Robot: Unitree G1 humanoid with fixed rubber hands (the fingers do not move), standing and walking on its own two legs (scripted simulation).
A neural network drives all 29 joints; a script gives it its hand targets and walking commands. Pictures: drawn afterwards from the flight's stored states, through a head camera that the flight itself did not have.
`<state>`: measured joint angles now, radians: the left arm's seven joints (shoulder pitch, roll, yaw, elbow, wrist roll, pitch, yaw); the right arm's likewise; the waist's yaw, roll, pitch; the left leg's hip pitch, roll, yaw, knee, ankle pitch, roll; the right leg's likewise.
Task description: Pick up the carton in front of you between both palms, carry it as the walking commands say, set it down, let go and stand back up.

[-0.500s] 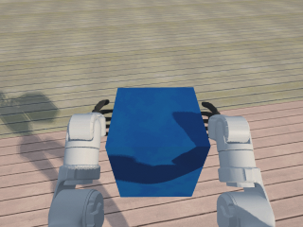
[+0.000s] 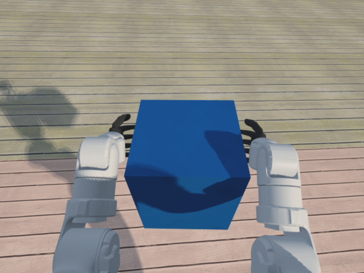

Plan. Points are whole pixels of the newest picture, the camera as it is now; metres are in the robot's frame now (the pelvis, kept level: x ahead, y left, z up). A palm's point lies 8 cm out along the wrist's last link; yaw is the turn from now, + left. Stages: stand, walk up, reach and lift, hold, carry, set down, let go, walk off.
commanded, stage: carry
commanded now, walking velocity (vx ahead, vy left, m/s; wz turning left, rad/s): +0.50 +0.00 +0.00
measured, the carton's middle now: (186, 168) +0.36 +0.02 +0.04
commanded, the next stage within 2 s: none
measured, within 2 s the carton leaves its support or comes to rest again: neither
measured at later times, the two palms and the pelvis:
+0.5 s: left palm (150, 69) +0.64 +0.15 +0.12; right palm (249, 78) +0.64 -0.15 +0.12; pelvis +0.29 +0.01 -0.02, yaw +3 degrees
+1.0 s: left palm (149, 39) +0.93 +0.20 +0.09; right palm (223, 44) +0.95 -0.10 +0.08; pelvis +0.59 +0.02 -0.04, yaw +0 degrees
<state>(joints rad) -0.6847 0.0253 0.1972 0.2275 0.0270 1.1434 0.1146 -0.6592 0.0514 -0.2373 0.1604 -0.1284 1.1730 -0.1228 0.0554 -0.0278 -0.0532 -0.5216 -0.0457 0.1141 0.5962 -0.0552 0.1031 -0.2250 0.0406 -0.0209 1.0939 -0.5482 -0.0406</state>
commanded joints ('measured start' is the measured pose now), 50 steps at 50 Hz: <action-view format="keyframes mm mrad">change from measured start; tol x16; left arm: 1 -732 -1221 -645 -114 -436 1 -271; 18 -542 -1077 -711 -331 -320 -36 -176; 27 -535 -907 -550 -121 -268 46 -206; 34 -774 -1194 -644 -220 -464 28 -256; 50 -582 -1147 -645 -110 -417 12 -272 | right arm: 1 -594 1008 582 -24 399 -26 241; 5 -809 1144 703 -218 552 -51 256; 17 -651 1058 783 -287 564 -73 267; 50 -601 982 639 -99 396 5 211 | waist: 1 -117 229 -510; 24 -68 124 -376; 27 2 -276 -554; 31 -6 3 -377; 50 38 -87 -323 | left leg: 1 798 380 -690 -165 -77 198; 5 504 301 -472 -220 1 114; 12 718 255 -326 -121 548 75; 21 702 155 -186 -68 537 41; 24 608 151 -123 168 609 0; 25 478 133 -89 323 453 -19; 27 -97 -56 -96 802 -541 -108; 28 -213 -23 -163 874 -531 -73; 45 -256 51 -35 84 80 -61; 50 44 16 -10 -201 271 -7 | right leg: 1 -571 -16 64 357 26 -5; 19 -518 -7 -97 -490 623 -14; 25 119 -39 -85 -709 753 -58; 26 334 -216 108 -539 1049 -73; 27 622 -441 532 -543 951 -297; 29 491 -372 573 -673 474 -292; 33 173 -292 353 -735 530 -188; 40 355 -233 194 -653 980 -147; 50 334 -150 80 -469 961 -98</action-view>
